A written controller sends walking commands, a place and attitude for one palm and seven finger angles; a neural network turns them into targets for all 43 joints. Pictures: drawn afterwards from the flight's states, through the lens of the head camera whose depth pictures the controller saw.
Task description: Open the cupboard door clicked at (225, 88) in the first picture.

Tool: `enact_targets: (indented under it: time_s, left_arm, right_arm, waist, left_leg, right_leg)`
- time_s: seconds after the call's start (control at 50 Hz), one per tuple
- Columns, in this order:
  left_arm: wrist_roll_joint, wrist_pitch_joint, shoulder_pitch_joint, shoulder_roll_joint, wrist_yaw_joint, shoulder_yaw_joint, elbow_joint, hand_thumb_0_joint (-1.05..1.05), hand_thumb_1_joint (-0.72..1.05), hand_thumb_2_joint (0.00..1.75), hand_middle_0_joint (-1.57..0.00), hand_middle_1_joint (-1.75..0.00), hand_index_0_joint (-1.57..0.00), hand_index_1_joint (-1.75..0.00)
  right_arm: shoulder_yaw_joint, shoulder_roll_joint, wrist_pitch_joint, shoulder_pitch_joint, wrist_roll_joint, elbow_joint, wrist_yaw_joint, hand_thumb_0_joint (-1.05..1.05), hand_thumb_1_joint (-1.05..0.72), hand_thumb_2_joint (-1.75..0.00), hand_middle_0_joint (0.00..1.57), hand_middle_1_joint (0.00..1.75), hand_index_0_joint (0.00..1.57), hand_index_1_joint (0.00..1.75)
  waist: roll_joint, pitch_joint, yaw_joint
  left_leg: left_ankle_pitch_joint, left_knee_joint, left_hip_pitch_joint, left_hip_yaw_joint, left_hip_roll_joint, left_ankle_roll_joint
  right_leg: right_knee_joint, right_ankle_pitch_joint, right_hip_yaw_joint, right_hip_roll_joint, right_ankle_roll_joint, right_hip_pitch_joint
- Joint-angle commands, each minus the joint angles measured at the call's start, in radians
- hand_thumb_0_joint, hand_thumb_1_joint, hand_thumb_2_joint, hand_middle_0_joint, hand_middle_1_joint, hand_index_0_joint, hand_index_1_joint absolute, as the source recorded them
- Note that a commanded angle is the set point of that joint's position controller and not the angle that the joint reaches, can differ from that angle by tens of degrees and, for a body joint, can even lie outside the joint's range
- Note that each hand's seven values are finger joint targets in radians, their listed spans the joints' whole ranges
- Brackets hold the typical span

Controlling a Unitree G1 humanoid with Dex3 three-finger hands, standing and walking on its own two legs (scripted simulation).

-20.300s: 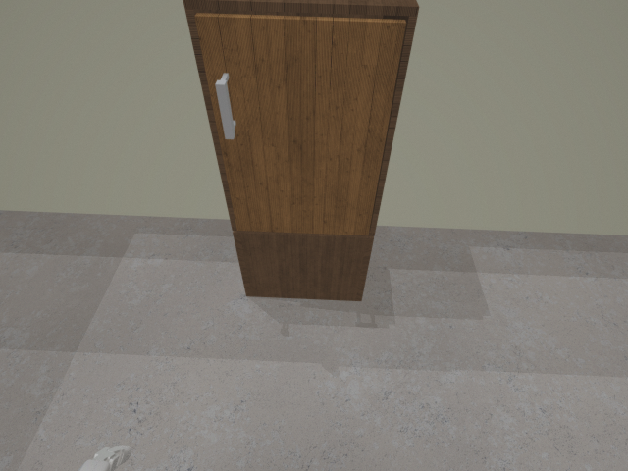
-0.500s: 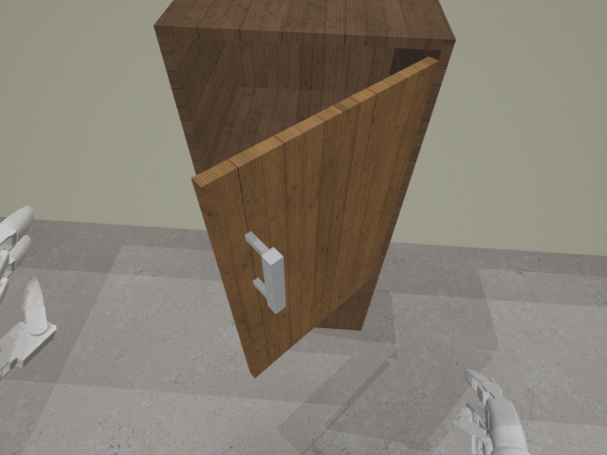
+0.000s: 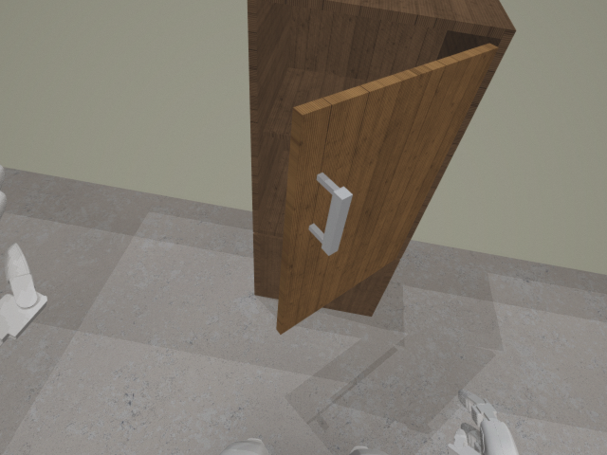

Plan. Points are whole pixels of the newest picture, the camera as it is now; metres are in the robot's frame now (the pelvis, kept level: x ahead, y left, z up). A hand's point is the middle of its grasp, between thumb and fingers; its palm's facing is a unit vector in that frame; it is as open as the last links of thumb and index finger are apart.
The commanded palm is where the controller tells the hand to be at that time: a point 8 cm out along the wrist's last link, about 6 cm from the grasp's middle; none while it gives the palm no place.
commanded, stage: step back with the hand held close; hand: left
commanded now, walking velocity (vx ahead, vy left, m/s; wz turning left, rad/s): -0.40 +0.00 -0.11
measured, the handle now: (327, 215) +0.43 +0.00 +0.07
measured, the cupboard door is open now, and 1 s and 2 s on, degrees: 46 46 46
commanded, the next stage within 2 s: stop stepping back and stand still in 0.14 s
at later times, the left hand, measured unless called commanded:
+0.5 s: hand out of the picture +0.10 +0.24 +0.19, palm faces +0.29 -0.82 -0.49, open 7.4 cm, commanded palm +0.07 +0.28 +0.20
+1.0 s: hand out of the picture +0.03 +0.24 +0.20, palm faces +0.42 -0.77 -0.48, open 7.4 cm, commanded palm -0.01 +0.27 +0.20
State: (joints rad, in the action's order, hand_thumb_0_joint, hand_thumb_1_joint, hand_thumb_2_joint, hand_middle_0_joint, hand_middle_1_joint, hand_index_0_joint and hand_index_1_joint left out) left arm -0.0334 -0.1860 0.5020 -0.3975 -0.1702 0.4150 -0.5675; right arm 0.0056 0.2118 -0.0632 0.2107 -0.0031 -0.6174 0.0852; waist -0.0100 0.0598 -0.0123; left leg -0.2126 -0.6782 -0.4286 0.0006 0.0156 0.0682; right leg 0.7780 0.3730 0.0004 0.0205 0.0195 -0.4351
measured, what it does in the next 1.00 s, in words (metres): walks backwards: right foot, then left foot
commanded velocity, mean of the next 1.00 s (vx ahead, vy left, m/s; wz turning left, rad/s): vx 0.06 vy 0.04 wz -0.02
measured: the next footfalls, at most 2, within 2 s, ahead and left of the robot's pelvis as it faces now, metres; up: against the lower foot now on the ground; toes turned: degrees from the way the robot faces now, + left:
right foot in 0.40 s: -0.20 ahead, -0.07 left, +0.00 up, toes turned -9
left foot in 0.54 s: +0.00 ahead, +0.08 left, +0.00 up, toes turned -6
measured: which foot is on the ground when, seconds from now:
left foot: down 0.00-0.38, up 0.40-0.52, down 0.54-0.80, up 0.82-1.00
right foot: up 0.00-0.38, down 0.40-0.60, up 0.62-0.78, down 0.80-1.00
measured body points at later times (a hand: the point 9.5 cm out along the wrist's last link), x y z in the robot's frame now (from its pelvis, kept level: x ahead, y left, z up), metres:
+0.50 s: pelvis -0.10 +0.00 +0.01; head -0.11 +0.02 +0.46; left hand +0.08 +0.28 +0.22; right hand +0.03 -0.24 -0.08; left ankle -0.01 +0.07 -0.70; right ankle -0.24 -0.07 -0.72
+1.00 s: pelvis -0.18 -0.02 +0.02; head -0.20 -0.03 +0.47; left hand +0.00 +0.28 +0.22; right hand -0.07 -0.28 -0.08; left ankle -0.15 +0.12 -0.64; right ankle -0.16 -0.09 -0.72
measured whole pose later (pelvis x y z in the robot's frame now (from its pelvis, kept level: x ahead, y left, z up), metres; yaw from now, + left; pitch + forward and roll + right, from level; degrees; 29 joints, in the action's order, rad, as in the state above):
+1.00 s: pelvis -0.18 -0.02 +0.02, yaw -6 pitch +0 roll +3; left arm -0.02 -0.24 0.53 -0.39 -0.13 0.43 -0.36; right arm 0.02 0.23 -0.11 0.29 0.00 -0.70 0.07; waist -0.01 -0.07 -0.02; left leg -0.24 -1.07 -0.53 -0.02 -0.01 0.00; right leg 0.47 0.22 -0.08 -0.01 -0.07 -0.25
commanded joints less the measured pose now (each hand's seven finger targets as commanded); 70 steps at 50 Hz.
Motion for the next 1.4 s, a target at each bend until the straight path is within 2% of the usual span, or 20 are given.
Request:
enact_targets:
  time_s: [0.0,0.04,0.22,0.3,0.36,0.38,0.44,0.52,0.56,0.6,0.64,0.72,0.76,0.8,0.9,1.06,1.12,1.18,1.24,1.38]
  left_arm:
    - [0.008,-0.09,-0.1,-0.199,-0.024,0.149,-0.217,0.0,0.9,0.9,-0.2,-0.3,-0.2,-0.3]
    - [-0.001,-0.077,-0.058,-0.177,-0.023,0.131,-0.239,0.0,0.9,0.9,-0.2,-0.3,-0.2,-0.3]
    - [-0.037,-0.049,-0.002,-0.184,-0.012,0.111,-0.277,0.0,0.9,0.9,-0.2,-0.3,-0.2,-0.3]
    - [-0.066,-0.054,0.104,-0.23,0.002,0.165,-0.262,0.0,0.9,0.9,-0.2,-0.3,-0.2,-0.3]
    - [-0.069,-0.062,0.138,-0.296,0.018,0.211,-0.258,0.0,0.9,0.9,-0.2,-0.3,-0.2,-0.3]
    - [-0.073,-0.063,0.121,-0.322,0.01,0.243,-0.281,0.0,0.9,0.9,-0.2,-0.3,-0.2,-0.3]
    - [-0.062,-0.035,0.033,-0.227,0.024,0.171,-0.174,0.0,0.9,0.9,-0.2,-0.3,-0.2,-0.3]
    - [-0.038,-0.019,-0.141,-0.197,0.016,0.107,-0.01,0.0,0.9,0.9,-0.2,-0.3,-0.2,-0.3]
    - [-0.022,-0.029,-0.257,-0.205,0.006,0.08,-0.028,0.0,0.9,0.9,-0.2,-0.3,-0.2,-0.3]
    - [-0.019,-0.037,-0.233,-0.204,0.009,0.06,-0.065,0.0,0.9,0.9,-0.2,-0.3,-0.2,-0.3]
    - [-0.015,-0.022,-0.096,-0.199,0.008,0.09,-0.084,0.0,0.9,0.9,-0.2,-0.3,-0.2,-0.3]
    - [-0.012,-0.044,0.125,-0.216,-0.002,0.154,-0.197,0.0,0.9,0.9,-0.2,-0.3,-0.2,-0.3]
    - [0.003,-0.057,0.152,-0.226,-0.005,0.174,-0.181,0.0,0.9,0.9,-0.2,-0.3,-0.2,-0.3]
    - [-0.001,-0.06,0.072,-0.26,0.0,0.183,-0.191,0.0,0.9,0.9,-0.2,-0.3,-0.2,-0.3]
    - [0.002,-0.096,-0.083,-0.204,0.023,0.137,0.067,0.0,0.9,0.9,-0.2,-0.3,-0.2,-0.3]
    - [0.021,-0.091,-0.089,-0.16,-0.011,0.068,0.033,0.0,0.9,0.9,-0.2,-0.3,-0.2,-0.3]
    - [0.013,-0.098,-0.06,-0.193,-0.025,0.116,-0.114,0.0,0.9,0.9,-0.2,-0.3,-0.2,-0.3]
    - [0.006,-0.112,-0.043,-0.216,-0.032,0.143,-0.214,0.0,0.9,0.9,-0.2,-0.3,-0.2,-0.3]
    - [0.006,-0.106,0.003,-0.212,-0.017,0.156,-0.195,0.0,0.9,0.9,-0.2,-0.3,-0.2,-0.3]
    - [-0.018,-0.086,0.079,-0.137,0.007,0.113,0.003,0.0,0.9,0.9,-0.2,-0.3,-0.2,-0.3]
  right_arm:
    - [0.061,0.113,-0.1,-0.092,-0.019,0.148,-0.008,0.0,-0.9,-0.9,0.2,0.3,0.2,0.3]
    - [0.07,0.119,-0.109,-0.102,-0.014,0.139,-0.024,0.0,-0.9,-0.9,0.2,0.3,0.2,0.3]
    - [0.04,0.099,-0.108,-0.096,-0.02,0.108,-0.038,0.0,-0.9,-0.9,0.2,0.3,0.2,0.3]
    - [0.03,0.08,-0.09,-0.083,-0.016,0.136,-0.043,0.0,-0.9,-0.9,0.2,0.3,0.2,0.3]
    - [0.018,0.084,-0.045,-0.091,-0.005,0.128,-0.038,0.0,-0.9,-0.9,0.2,0.3,0.2,0.3]
    - [0.013,0.089,-0.043,-0.115,-0.011,0.135,-0.038,0.0,-0.9,-0.9,0.2,0.3,0.2,0.3]
    - [0.025,0.11,-0.07,-0.107,0.024,0.15,-0.027,0.0,-0.9,-0.9,0.2,0.3,0.2,0.3]
    - [0.012,0.137,-0.085,-0.077,0.021,0.093,0.009,0.0,-0.9,-0.9,0.2,0.3,0.2,0.3]
    - [0.018,0.151,-0.102,-0.047,0.014,0.1,-0.002,0.0,-0.9,-0.9,0.2,0.3,0.2,0.3]
    - [0.012,0.113,-0.13,-0.075,-0.009,0.091,-0.01,0.0,-0.9,-0.9,0.2,0.3,0.2,0.3]
    - [0.024,0.121,-0.134,-0.105,-0.002,0.108,-0.017,0.0,-0.9,-0.9,0.2,0.3,0.2,0.3]
    - [0.029,0.113,-0.119,-0.125,-0.003,0.161,-0.025,0.0,-0.9,-0.9,0.2,0.3,0.2,0.3]
    - [0.033,0.099,-0.099,-0.119,-0.006,0.168,-0.025,0.0,-0.9,-0.9,0.2,0.3,0.2,0.3]
    - [0.051,0.1,-0.079,-0.107,-0.006,0.158,-0.021,0.0,-0.9,-0.9,0.2,0.3,0.2,0.3]
    - [0.044,0.115,-0.094,-0.061,-0.007,0.091,0.001,0.0,-0.9,-0.9,0.2,0.3,0.2,0.3]
    - [0.047,0.113,-0.142,-0.081,-0.01,0.099,0.018,0.0,-0.9,-0.9,0.2,0.3,0.2,0.3]
    - [0.046,0.109,-0.142,-0.07,-0.014,0.122,0.012,0.0,-0.9,-0.9,0.2,0.3,0.2,0.3]
    - [0.06,0.141,-0.128,-0.066,-0.005,0.147,0.001,0.0,-0.9,-0.9,0.2,0.3,0.2,0.3]
    - [0.043,0.114,-0.131,-0.06,-0.005,0.141,-0.018,0.0,-0.9,-0.9,0.2,0.3,0.2,0.3]
    - [0.044,0.116,-0.109,-0.045,0.014,0.135,-0.033,0.0,-0.9,-0.9,0.2,0.3,0.2,0.3]
  waist:
    - [0.192,-0.124,0.02]
    - [0.124,-0.162,0.015]
    - [0.293,-0.275,0.015]
    - [0.334,-0.326,-0.003]
    - [-0.08,-0.194,0.005]
    - [-0.092,-0.216,-0.006]
    - [-0.231,-0.134,0.017]
    - [0.106,-0.087,0.055]
    - [0.269,-0.138,0.042]
    - [0.147,-0.117,0.033]
    - [0.058,-0.078,0.008]
    - [0.308,-0.119,-0.012]
    - [0.223,-0.084,-0.015]
    - [-0.233,-0.041,-0.007]
    - [-0.005,-0.022,0.047]
    - [-0.262,-0.085,-0.012]
    - [-0.091,-0.149,0.002]
    - [0.211,-0.192,0.002]
    - [0.302,-0.128,0.009]
    - [-0.014,-0.148,0.029]
  left_leg:
    - [-0.281,0.489,-0.065,0.416,-0.35,0.086]
    - [-0.156,0.442,0.064,0.313,-0.309,0.082]
    - [-0.195,0.607,0.268,0.173,-0.223,-0.037]
    - [-0.107,0.549,0.305,0.048,-0.113,-0.162]
    - [-0.028,-0.036,0.355,-0.033,-0.014,-0.098]
    - [-0.109,-0.215,0.242,-0.014,0.006,-0.088]
    - [-0.041,-0.18,-0.022,0.019,-0.037,-0.068]
    - [0.265,0.209,0.309,0.011,-0.042,-0.003]
    - [0.397,0.278,0.416,0.36,-0.258,0.135]
    - [0.043,0.446,0.286,0.55,-0.323,0.15]
    - [-0.331,0.553,0.008,0.36,-0.251,0.092]
    - [-0.515,0.546,-0.259,0.118,-0.133,-0.01]
    - [-0.495,0.3,-0.341,0.035,-0.067,-0.041]
    - [-0.282,-0.421,-0.289,0.004,0.031,-0.075]
    - [0.005,-0.494,-0.178,0.023,-0.063,-0.081]
    - [-0.147,0.106,0.063,-0.118,-0.009,-0.026]
    - [-0.067,0.313,0.207,-0.086,-0.008,-0.018]
    - [0.306,0.292,0.374,0.144,-0.208,0.03]
    - [0.473,0.278,0.285,0.051,-0.17,-0.004]
    - [0.282,0.178,0.165,-0.027,-0.084,-0.076]
  right_leg:
    - [0.422,0.127,0.095,0.048,-0.011,0.056]
    - [0.405,0.101,0.07,0.038,0.001,0.001]
    - [0.01,0.2,-0.083,0.102,-0.028,0.155]
    - [-0.416,0.143,-0.148,0.12,-0.078,0.329]
    - [-0.666,-0.107,0.091,-0.191,-0.118,0.011]
    - [-0.634,-0.227,0.153,-0.297,-0.163,0.018]
    - [-0.448,-0.624,0.099,-0.237,-0.126,0.27]
    - [-0.168,-0.617,-0.015,-0.12,-0.018,0.173]
    - [0.086,-0.028,-0.003,-0.004,0.035,-0.007]
    - [0.224,0.186,0.086,-0.009,-0.015,-0.002]
    - [0.111,0.117,0.034,-0.019,-0.026,0.212]
    - [-0.114,0.074,-0.135,0.039,-0.04,0.538]
    - [-0.279,0.13,-0.052,-0.021,-0.075,0.541]
    - [-0.686,0.48,0.593,-0.415,-0.216,0.153]
    - [-0.629,0.338,0.286,-0.279,-0.133,0.01]
    - [-0.592,0.122,0.18,-0.253,-0.086,0.261]
    - [-0.452,-0.097,0.128,-0.205,-0.08,0.327]
    - [-0.202,-0.259,-0.005,-0.073,-0.019,0.191]
    - [-0.208,-0.163,-0.079,-0.03,-0.017,0.208]
    - [-0.287,-0.668,0.048,-0.11,-0.051,0.383]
